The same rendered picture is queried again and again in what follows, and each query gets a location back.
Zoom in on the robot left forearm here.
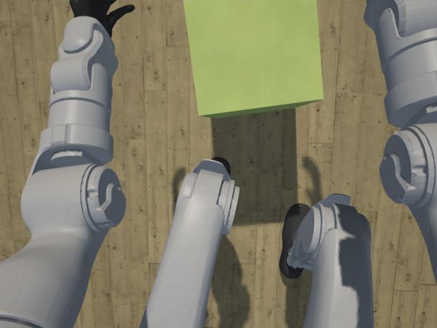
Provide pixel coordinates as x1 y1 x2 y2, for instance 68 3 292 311
20 16 118 226

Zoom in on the robot right thigh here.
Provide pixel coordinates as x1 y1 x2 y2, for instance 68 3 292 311
302 202 374 328

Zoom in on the left robot hand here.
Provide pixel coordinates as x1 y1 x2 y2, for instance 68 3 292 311
69 0 135 37

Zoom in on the robot right upper arm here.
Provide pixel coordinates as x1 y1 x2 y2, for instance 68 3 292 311
379 123 437 284

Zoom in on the robot right forearm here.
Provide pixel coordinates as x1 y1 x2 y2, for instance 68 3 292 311
364 0 437 128

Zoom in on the left robot shin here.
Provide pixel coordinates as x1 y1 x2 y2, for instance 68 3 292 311
175 159 231 210

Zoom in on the carton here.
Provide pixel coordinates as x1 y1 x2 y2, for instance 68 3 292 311
183 0 324 118

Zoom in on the robot left upper arm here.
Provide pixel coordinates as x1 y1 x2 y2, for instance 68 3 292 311
0 163 126 328

